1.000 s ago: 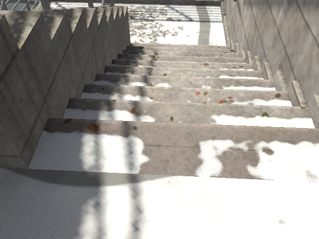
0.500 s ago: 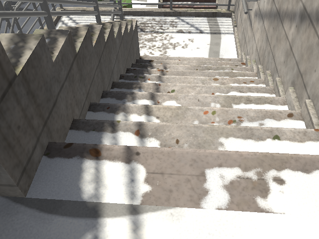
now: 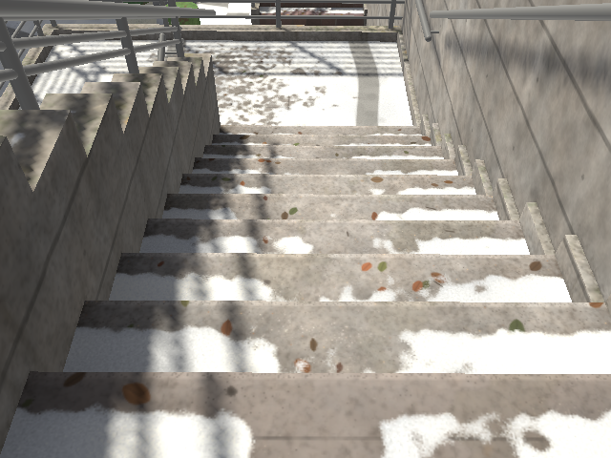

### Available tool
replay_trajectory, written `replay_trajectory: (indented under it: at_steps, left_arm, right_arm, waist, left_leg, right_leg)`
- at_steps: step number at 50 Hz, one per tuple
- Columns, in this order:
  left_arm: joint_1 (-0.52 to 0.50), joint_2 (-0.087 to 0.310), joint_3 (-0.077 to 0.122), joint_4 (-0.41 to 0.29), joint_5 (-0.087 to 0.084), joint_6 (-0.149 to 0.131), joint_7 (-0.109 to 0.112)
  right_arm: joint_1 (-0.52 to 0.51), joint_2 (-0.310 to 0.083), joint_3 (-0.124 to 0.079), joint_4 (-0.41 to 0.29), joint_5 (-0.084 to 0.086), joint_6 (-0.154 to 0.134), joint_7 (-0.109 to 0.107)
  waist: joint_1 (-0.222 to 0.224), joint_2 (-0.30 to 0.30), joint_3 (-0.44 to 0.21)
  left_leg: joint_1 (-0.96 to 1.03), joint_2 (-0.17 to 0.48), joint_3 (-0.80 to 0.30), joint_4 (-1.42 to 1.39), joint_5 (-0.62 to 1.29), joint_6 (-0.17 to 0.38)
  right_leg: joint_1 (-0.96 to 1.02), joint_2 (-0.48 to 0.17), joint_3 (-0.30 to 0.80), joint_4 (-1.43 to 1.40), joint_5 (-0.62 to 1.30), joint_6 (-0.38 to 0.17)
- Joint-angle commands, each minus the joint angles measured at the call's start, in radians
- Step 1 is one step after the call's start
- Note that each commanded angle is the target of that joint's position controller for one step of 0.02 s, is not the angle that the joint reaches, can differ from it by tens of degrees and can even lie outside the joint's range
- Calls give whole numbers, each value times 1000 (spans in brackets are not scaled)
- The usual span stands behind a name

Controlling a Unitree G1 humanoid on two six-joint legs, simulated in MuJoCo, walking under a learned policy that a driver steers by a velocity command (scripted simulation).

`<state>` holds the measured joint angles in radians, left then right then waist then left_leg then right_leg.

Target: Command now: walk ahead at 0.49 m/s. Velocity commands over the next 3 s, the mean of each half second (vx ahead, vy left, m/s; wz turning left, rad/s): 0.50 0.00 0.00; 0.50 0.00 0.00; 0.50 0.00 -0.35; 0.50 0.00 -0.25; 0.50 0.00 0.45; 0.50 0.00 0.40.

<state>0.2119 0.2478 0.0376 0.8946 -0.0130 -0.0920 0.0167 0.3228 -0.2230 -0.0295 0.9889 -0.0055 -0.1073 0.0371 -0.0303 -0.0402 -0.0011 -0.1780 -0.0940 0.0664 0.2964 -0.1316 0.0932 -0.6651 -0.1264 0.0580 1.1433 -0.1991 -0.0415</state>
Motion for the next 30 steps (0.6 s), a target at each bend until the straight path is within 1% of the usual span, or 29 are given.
replay_trajectory:
  at_steps: [1, 3, 4, 5, 8, 10, 11, 12, 13, 14, 15, 16, 17, 18, 19, 20, 21, 22, 23, 24, 26, 28, 30]
  left_arm:
    - [34, 44, 13, -42, 14, 3, 7]
    - [-51, 33, 11, -66, 11, -5, 2]
    - [-90, 26, 8, -75, 9, -7, -1]
    - [-123, 21, 6, -82, 5, -7, -5]
    - [-214, 22, 1, -111, -6, -10, -22]
    - [-245, 31, 2, -131, -9, -16, -36]
    - [-244, 41, 5, -138, -8, -19, -41]
    - [-221, 52, 10, -138, -9, -22, -46]
    - [-156, 72, 20, -124, -8, -24, -48]
    - [-15, 109, 43, -80, -5, -27, -47]
    - [190, 188, 71, -30, 3, -28, -40]
    - [308, 292, 95, -6, 14, -19, -39]
    - [313, 206, 72, -4, 7, -16, -43]
    - [221, 144, 52, -19, 1, -17, -43]
    - [127, 103, 38, -44, 4, -14, -42]
    - [62, 70, 27, -53, 12, -13, -47]
    - [35, 47, 20, -51, 21, -17, -51]
    - [44, 35, 18, -36, 21, -18, -54]
    - [72, 36, 18, -21, 21, -21, -55]
    - [94, 53, 22, -6, 22, -23, -51]
    - [135, 88, 32, 13, 23, -21, -37]
    - [165, 93, 33, 26, 21, -14, -25]
    - [184, 97, 33, 34, 18, -9, -18]
  right_arm:
    - [-37, -129, -20, -53, 1, -18, -20]
    - [10, -138, -21, -44, 8, -10, -32]
    - [32, -141, -21, -39, 8, -5, -35]
    - [52, -152, -24, -34, 12, -2, -37]
    - [108, -161, -27, -11, 23, 8, -38]
    - [126, -162, -30, -1, 25, 18, -41]
    - [124, -168, -33, 1, 26, 23, -43]
    - [121, -171, -35, 4, 27, 29, -44]
    - [103, -178, -37, 1, 27, 37, -44]
    - [85, -164, -31, -6, 25, 44, -44]
    - [74, -127, -15, -28, 13, 44, -43]
    - [186, -7, 19, -41, 7, 22, -33]
    - [185, -55, 10, -27, 29, -6, -27]
    - [94, -139, -13, -56, 51, -20, -25]
    - [19, -149, -17, -77, 52, -22, -29]
    - [-13, -137, -21, -82, 39, -16, -36]
    - [6, -125, -29, -78, 27, -2, -41]
    - [37, -102, -30, -68, 25, 14, -43]
    - [53, -83, -30, -63, 27, 26, -45]
    - [40, -79, -32, -71, 28, 33, -48]
    - [-38, -75, -34, -103, 18, 37, -52]
    - [-113, -68, -34, -128, 11, 36, -49]
    - [-173, -58, -31, -144, 12, 33, -42]
  waist:
    - [46, 76, 57]
    - [15, 74, 54]
    - [0, 76, 56]
    - [-13, 82, 57]
    - [-47, 88, 78]
    - [-47, 93, 89]
    - [-38, 98, 86]
    - [-19, 109, 77]
    - [21, 120, 44]
    - [90, 112, -34]
    - [167, 43, -181]
    - [140, -207, -324]
    - [148, -222, -382]
    - [131, -156, -219]
    - [103, -74, -141]
    - [73, -18, -71]
    - [36, -38, -47]
    - [19, -48, -35]
    - [12, -39, -30]
    - [6, -29, -12]
    - [15, -10, 16]
    - [30, -8, 26]
    - [46, -17, 36]
  left_leg:
    - [-105, 280, -210, -204, 72, 172]
    - [-53, 272, -187, -192, 100, 147]
    - [-31, 265, -171, -184, 108, 135]
    - [-13, 263, -161, -177, 106, 127]
    - [68, 295, -167, -145, 78, 125]
    - [134, 329, -183, -108, 79, 118]
    - [161, 343, -192, -86, 96, 111]
    - [182, 352, -198, -54, 138, 102]
    - [184, 344, -185, 15, 259, 88]
    - [163, 294, -143, 175, 423, 65]
    - [12, 228, -80, 464, 358, 25]
    - [-401, 53, -22, 870, -84, -55]
    - [-545, 44, -179, 1034, -405, -44]
    - [-630, 103, -189, 1087, -358, -23]
    - [-609, 160, -157, 1057, -263, -18]
    - [-573, 191, -143, 982, -190, -21]
    - [-509, 221, -148, 916, -138, -24]
    - [-461, 230, -143, 884, -110, -31]
    - [-443, 228, -134, 861, -98, -38]
    - [-459, 229, -130, 833, -77, -45]
    - [-536, 236, -132, 730, 4, -58]
    - [-576, 236, -130, 616, 105, -64]
    - [-561, 226, -117, 505, 197, -61]
  right_leg:
    - [-26, -43, 2, -142, 164, 26]
    - [-29, -28, -14, -303, 262, 27]
    - [-16, -11, -28, -376, 293, 27]
    - [5, 4, -41, -430, 308, 30]
    - [12, 27, -52, -528, 281, 30]
    - [7, 35, -49, -575, 216, 11]
    - [23, 42, -50, -596, 176, -2]
    - [63, 52, -56, -619, 138, -17]
    - [157, 80, -80, -641, 104, -35]
    - [339, 114, -106, -657, 101, -61]
    - [633, 4, 17, -638, 127, -122]
    - [1021, -241, 460, -710, 14, -278]
    - [1053, -287, 692, -841, -93, -308]
    - [927, -255, 556, -849, -102, -253]
    - [784, -211, 408, -863, -39, -218]
    - [652, -162, 309, -902, 27, -197]
    - [569, -120, 233, -932, 77, -178]
    - [523, -97, 190, -951, 121, -173]
    - [500, -86, 156, -961, 179, -181]
    - [485, -85, 132, -970, 223, -188]
    - [506, -96, 113, -981, 280, -195]
    - [531, -93, 88, -984, 299, -183]
    - [534, -77, 55, -989, 286, -165]
